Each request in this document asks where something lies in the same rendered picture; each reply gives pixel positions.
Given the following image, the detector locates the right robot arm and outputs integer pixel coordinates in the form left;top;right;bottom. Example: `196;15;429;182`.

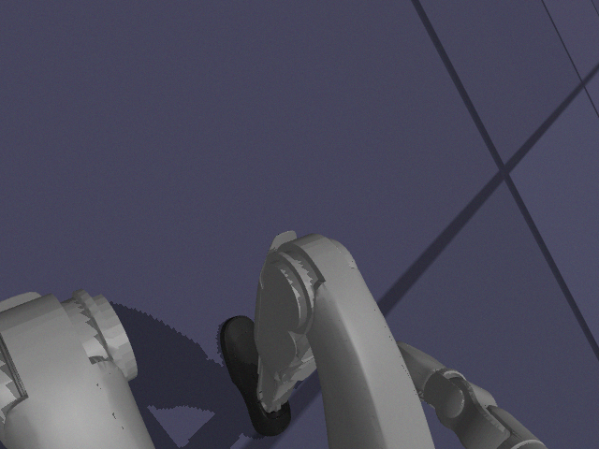
423;368;547;449

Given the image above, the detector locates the right robot foot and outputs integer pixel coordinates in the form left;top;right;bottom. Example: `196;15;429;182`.
220;315;291;436

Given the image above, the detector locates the right robot hand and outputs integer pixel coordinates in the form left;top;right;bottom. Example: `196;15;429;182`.
396;341;446;402

